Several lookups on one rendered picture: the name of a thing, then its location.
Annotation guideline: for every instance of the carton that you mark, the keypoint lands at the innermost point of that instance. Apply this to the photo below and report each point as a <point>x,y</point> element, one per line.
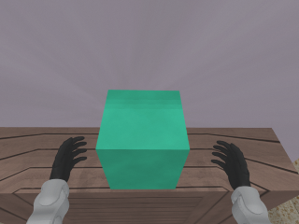
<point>142,141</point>

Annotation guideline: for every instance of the pedestal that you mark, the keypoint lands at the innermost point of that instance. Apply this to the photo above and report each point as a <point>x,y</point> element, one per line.
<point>202,194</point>

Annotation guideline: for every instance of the robot right forearm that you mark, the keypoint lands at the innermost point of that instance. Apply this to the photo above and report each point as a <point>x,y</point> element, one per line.
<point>247,206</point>

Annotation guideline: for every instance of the left robot hand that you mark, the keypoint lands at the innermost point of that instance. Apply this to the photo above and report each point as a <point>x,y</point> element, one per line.
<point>64,159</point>

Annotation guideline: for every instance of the right robot hand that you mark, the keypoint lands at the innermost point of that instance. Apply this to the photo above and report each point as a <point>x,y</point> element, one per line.
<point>235,165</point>

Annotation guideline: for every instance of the robot left forearm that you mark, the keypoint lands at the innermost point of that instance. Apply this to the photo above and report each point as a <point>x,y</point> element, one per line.
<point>51,204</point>

